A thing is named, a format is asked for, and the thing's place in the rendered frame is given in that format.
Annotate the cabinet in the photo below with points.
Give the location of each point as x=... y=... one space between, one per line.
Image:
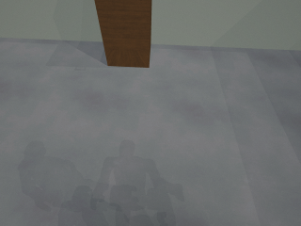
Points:
x=126 y=31

